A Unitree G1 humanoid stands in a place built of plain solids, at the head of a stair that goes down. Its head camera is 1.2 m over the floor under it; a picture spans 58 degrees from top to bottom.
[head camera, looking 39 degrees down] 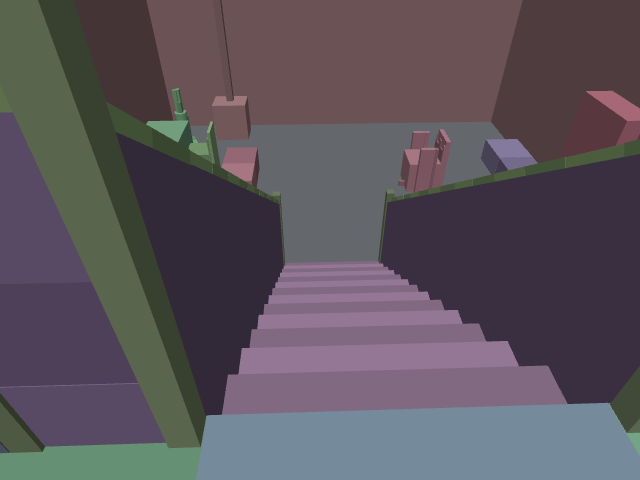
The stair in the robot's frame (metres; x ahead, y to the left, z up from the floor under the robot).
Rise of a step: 0.19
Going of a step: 0.27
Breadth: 1.20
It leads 2 degrees to the left of straight ahead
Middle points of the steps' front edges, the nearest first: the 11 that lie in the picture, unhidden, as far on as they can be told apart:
0.68 -0.27 0.00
0.95 -0.26 -0.19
1.21 -0.25 -0.38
1.48 -0.24 -0.58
1.74 -0.23 -0.77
2.01 -0.22 -0.96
2.28 -0.21 -1.16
2.54 -0.21 -1.35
2.81 -0.20 -1.54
3.07 -0.19 -1.74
3.34 -0.18 -1.93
